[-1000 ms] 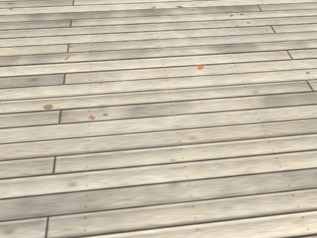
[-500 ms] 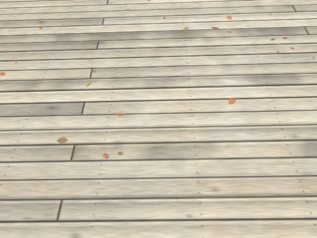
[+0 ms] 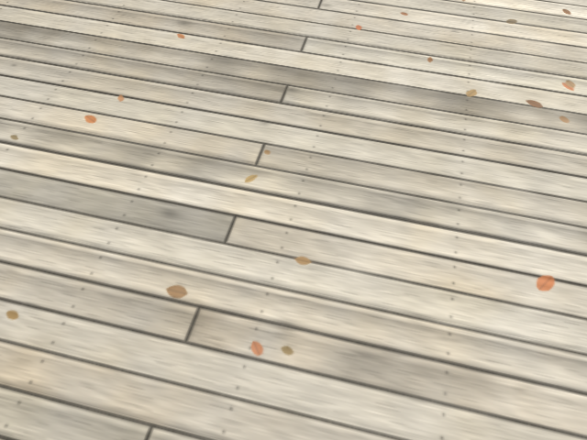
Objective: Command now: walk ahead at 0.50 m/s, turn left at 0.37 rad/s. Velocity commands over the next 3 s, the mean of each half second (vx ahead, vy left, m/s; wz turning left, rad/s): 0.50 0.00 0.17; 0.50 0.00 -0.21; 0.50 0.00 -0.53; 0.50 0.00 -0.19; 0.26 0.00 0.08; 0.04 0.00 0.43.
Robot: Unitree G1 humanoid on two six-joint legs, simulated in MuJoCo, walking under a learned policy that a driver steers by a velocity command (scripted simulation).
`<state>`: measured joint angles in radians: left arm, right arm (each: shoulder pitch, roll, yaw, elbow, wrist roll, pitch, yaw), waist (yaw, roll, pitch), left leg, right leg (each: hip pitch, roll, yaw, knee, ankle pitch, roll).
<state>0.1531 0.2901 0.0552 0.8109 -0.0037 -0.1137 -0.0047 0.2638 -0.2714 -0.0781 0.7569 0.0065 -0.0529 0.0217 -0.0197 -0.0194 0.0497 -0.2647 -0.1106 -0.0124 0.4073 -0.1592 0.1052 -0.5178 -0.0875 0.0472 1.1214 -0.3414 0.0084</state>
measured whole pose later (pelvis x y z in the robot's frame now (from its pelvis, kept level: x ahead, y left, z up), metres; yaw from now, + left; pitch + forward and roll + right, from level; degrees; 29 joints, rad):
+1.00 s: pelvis +0.57 -0.01 +0.00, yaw -5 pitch +1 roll +1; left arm 0.31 0.31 0.07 0.86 -0.03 -0.04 0.01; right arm 0.19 -0.25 -0.06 0.79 -0.01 -0.10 0.01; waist 0.01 -0.05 0.02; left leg -0.28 0.00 0.09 0.42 -0.17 0.02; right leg -0.49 -0.06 0.04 1.15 -0.36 -0.02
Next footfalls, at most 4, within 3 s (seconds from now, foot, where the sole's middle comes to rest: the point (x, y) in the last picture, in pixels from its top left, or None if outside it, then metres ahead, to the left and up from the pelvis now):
0.32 right None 0.37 -0.16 -0.78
0.84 left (255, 359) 0.65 0.10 -0.78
1.34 right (375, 280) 0.87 -0.21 -0.78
1.88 left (339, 176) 1.24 -0.14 -0.78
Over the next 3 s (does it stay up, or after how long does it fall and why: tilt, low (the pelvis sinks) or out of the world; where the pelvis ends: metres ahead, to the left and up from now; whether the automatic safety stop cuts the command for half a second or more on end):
stays up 1.32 -0.26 0.01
